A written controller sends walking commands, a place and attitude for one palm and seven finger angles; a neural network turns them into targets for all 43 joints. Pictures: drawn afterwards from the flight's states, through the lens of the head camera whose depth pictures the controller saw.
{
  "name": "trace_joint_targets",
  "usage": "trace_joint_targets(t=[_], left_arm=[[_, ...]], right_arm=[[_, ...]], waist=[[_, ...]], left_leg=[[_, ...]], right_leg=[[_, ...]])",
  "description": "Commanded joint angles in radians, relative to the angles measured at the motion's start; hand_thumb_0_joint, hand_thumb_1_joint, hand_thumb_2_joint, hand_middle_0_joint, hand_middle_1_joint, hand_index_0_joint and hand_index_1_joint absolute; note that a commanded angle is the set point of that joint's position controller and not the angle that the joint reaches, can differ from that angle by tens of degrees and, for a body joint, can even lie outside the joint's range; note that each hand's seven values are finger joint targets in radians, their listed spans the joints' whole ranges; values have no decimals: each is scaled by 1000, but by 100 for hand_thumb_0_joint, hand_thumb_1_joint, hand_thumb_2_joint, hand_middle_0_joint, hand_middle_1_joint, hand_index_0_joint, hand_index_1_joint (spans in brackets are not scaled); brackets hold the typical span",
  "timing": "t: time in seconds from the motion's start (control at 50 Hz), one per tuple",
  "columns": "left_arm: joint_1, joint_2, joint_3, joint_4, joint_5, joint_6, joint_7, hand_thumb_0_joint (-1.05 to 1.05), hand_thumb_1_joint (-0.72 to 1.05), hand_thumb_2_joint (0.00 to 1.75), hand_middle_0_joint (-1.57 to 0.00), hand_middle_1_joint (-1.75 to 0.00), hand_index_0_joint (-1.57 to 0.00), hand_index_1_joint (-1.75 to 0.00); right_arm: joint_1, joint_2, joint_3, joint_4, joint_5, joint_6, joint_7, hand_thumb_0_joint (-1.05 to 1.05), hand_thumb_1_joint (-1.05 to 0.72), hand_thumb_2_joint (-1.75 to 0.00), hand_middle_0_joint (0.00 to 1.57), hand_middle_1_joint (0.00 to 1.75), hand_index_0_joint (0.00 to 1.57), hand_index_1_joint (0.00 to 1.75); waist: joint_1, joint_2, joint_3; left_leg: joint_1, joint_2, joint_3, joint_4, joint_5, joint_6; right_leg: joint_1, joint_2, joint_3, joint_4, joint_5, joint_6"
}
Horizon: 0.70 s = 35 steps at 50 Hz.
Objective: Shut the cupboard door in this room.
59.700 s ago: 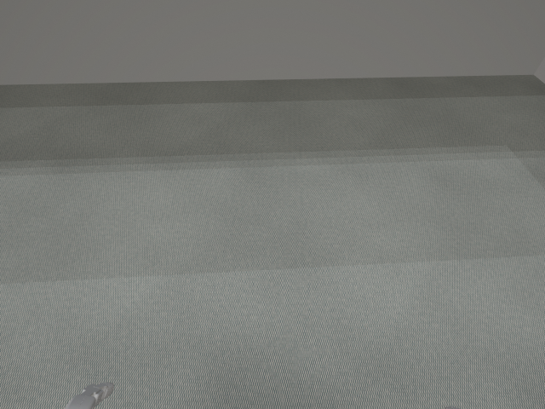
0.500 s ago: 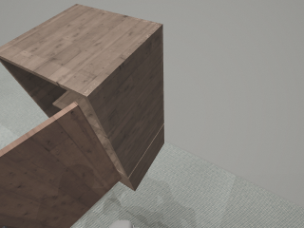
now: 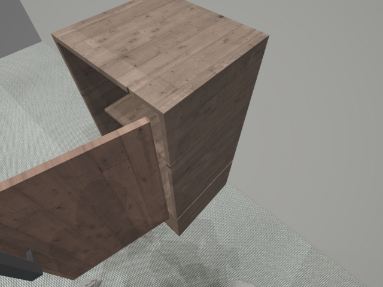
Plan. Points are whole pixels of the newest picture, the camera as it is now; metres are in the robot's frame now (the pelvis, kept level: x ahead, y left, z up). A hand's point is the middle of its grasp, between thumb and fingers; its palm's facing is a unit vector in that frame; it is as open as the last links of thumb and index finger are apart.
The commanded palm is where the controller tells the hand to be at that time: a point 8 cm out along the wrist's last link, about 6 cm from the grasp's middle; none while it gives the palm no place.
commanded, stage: turn or walk to find it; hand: left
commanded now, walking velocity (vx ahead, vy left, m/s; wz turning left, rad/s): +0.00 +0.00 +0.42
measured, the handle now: (14, 257) +0.17 +0.38 -0.05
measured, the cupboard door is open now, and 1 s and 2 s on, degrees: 76 76 76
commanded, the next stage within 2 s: stand and wait in 0.22 s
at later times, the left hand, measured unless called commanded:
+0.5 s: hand out of the picture -0.02 +0.17 -0.17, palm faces +0.25 -0.94 -0.24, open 7.4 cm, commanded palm none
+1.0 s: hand out of the picture +0.04 +0.17 -0.15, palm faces +0.41 -0.87 -0.28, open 7.4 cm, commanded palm none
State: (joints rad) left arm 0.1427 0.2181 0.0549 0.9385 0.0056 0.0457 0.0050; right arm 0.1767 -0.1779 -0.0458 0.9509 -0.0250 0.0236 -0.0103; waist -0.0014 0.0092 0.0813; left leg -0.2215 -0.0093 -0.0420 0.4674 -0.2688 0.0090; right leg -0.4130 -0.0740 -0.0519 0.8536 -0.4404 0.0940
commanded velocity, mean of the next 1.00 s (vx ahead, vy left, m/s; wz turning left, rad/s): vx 0.00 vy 0.00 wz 0.38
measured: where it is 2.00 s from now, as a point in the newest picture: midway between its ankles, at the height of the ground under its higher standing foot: outside the picture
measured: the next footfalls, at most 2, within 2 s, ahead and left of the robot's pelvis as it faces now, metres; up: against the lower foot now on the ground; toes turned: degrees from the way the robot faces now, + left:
right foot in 0.08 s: +0.05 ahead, -0.13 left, +0.00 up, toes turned -3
left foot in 0.52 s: +0.01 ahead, +0.11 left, +0.00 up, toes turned +15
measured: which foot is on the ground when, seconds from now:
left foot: down 0.00-0.08, up 0.10-0.50, down 0.52-0.90, up 0.92-1.00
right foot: up 0.00-0.06, down 0.08-0.52, up 0.54-0.86, down 0.88-1.00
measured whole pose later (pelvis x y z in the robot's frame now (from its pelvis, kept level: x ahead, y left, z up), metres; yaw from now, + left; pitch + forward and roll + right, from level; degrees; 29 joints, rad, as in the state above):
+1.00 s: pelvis +0.02 -0.05 -0.01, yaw +25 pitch +0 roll +1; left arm 0.14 0.17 0.04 0.91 0.02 0.00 0.01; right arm 0.18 -0.25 -0.09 0.97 -0.02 0.08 0.00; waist -0.02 0.07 0.10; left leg -0.46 -0.03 -0.06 1.08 -0.48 -0.04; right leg -0.27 -0.08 -0.15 0.59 -0.32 -0.02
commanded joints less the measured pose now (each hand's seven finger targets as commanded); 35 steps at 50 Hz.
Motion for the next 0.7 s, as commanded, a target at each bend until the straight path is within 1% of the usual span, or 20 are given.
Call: trace_joint_targets(t=[0.0, 0.02, 0.04, 0.06, 0.08, 0.1, 0.12, 0.14, 0.2, 0.3, 0.38, 0.42, 0.46, 0.48, 0.5, 0.52, 0.54, 0.56, 0.62, 0.68], left_arm=[[53, 70, 22, -68, -3, -40, 7, 0, 90, 90, -20, -30, -20, -30], [99, 81, 25, -56, -2, -48, 9, 0, 90, 90, -20, -30, -20, -30], [140, 131, 33, -45, 6, -62, 14, 0, 90, 90, -20, -30, -20, -30], [189, 227, 53, -36, 21, -70, 24, 0, 90, 90, -20, -30, -20, -30], [193, 246, 54, -47, 13, -64, 24, 0, 90, 90, -20, -30, -20, -30], [145, 203, 48, -54, 12, -66, 30, 0, 90, 90, -20, -30, -20, -30], [93, 180, 48, -65, 12, -65, 32, 0, 90, 90, -20, -30, -20, -30], [53, 154, 40, -80, 10, -61, 29, 0, 90, 90, -20, -30, -20, -30], [49, 124, 34, -91, 12, -68, 28, 0, 90, 90, -20, -30, -20, -30], [146, 137, 38, -48, 22, -69, 27, 0, 90, 90, -20, -30, -20, -30], [192, 146, 40, -7, 25, -64, 24, 0, 90, 90, -20, -30, -20, -30], [178, 150, 42, 2, 20, -64, 26, 0, 90, 90, -20, -30, -20, -30], [155, 149, 43, 7, 8, -58, 26, 0, 90, 90, -20, -30, -20, -30], [157, 123, 40, 0, 4, -52, 22, 0, 90, 90, -20, -30, -20, -30], [175, 65, 29, -18, -3, -48, 19, 0, 90, 90, -20, -30, -20, -30], [132, 51, 14, -28, 1, -40, 20, 0, 90, 90, -20, -30, -20, -30], [90, 61, 14, -32, 3, -35, 19, 0, 90, 90, -20, -30, -20, -30], [70, 59, 19, -16, 5, -28, 19, 0, 90, 90, -20, -30, -20, -30], [68, 67, 27, -3, 4, -25, 8, 0, 90, 90, -20, -30, -20, -30], [52, 54, 27, -16, 4, -23, 4, 0, 90, 90, -20, -30, -20, -30]], right_arm=[[16, -199, -60, -56, 3, -11, -8, 0, -90, -90, 20, 30, 20, 30], [7, -191, -61, -62, 8, -11, -5, 0, -90, -90, 20, 30, 20, 30], [18, -156, -58, -64, 17, -14, 1, 0, -90, -90, 20, 30, 20, 30], [14, -87, -47, -90, 21, -16, 7, 0, -90, -90, 20, 30, 20, 30], [10, -120, -55, -106, 19, 0, -1, 0, -90, -90, 20, 30, 20, 30], [16, -123, -60, -87, 16, 13, -1, 0, -90, -90, 20, 30, 20, 30], [14, -121, -60, -65, 12, 21, 6, 0, -90, -90, 20, 30, 20, 30], [23, -126, -63, -46, 7, 26, 13, 0, -90, -90, 20, 30, 20, 30], [41, -106, -55, -29, 5, 26, 25, 0, -90, -90, 20, 30, 20, 30], [-24, -70, -34, -30, 10, 20, 22, 0, -90, -90, 20, 30, 20, 30], [-50, -46, -18, -27, 13, 1, 18, 0, -90, -90, 20, 30, 20, 30], [-6, -52, -14, -12, 15, -9, 15, 0, -90, -90, 20, 30, 20, 30], [43, -77, -17, 8, 15, -19, 15, 0, -90, -90, 20, 30, 20, 30], [63, -129, -29, 11, 13, -25, 13, 0, -90, -90, 20, 30, 20, 30], [95, -213, -48, 0, 5, -28, 7, 0, -90, -90, 20, 30, 20, 30], [106, -242, -55, 7, 10, -16, -1, 0, -90, -90, 20, 30, 20, 30], [88, -228, -50, 10, 7, -16, -11, 0, -90, -90, 20, 30, 20, 30], [61, -199, -44, 11, 5, -22, -20, 0, -90, -90, 20, 30, 20, 30], [19, -179, -39, -2, 4, -20, -25, 0, -90, -90, 20, 30, 20, 30], [27, -186, -49, -13, 3, -18, -22, 0, -90, -90, 20, 30, 20, 30]], waist=[[7, 181, -127], [33, 141, -156], [47, 21, -197], [67, -276, -215], [65, -254, -206], [42, -166, -162], [27, -218, -108], [9, -186, -71], [0, -188, -72], [40, -189, -67], [67, -222, -90], [40, -207, -114], [3, -160, -140], [-7, -30, -165], [-23, 217, -185], [-37, 262, -163], [-38, 204, -118], [-28, 257, -107], [-5, 182, -84], [-10, 128, -90]], left_leg=[[49, 201, -218, -7, 558, 122], [7, 173, -206, 46, 473, 89], [-110, 109, -153, 154, 283, 30], [-316, -42, 1, 391, -209, -44], [-313, -34, -34, 580, -385, -48], [-304, -4, -69, 696, -318, -47], [-321, 19, -63, 755, -279, -51], [-330, 26, -48, 799, -206, -59], [-335, 36, -11, 772, -116, -74], [-257, 37, 58, 501, -158, -81], [-163, 20, 110, 275, -161, -67], [-95, 13, 123, 146, -88, -61], [69, 22, 121, -55, 97, -48], [185, 105, 33, -95, 240, -20], [275, 319, -247, -91, 535, 98], [215, 411, -291, -124, 685, 201], [189, 392, -257, -126, 690, 222], [154, 338, -233, -134, 683, 207], [151, 266, -153, -96, 667, 164], [125, 240, -159, -103, 561, 151]], right_leg=[[126, 47, -34, -272, 114, -10], [229, 34, -33, -410, 244, -14], [398, -73, 58, -501, 390, -40], [533, -343, 306, -496, 665, -144], [427, -453, 333, -490, 826, -235], [341, -404, 259, -501, 723, -253], [275, -363, 236, -521, 596, -238], [253, -306, 173, -523, 520, -214], [277, -253, 48, -513, 539, -180], [305, -250, 16, -504, 624, -204], [335, -238, 28, -476, 668, -219], [337, -231, 11, -435, 663, -201], [266, -209, -34, -344, 566, -143], [172, -165, -83, -239, 430, -99], [-8, -55, -134, -84, 82, -36], [-45, -29, -69, 47, -218, -26], [-66, -40, -25, 115, -195, -32], [-73, -48, 5, 143, -149, -28], [-91, -25, 1, 173, -66, -19], [-67, -5, -14, 103, -45, -10]])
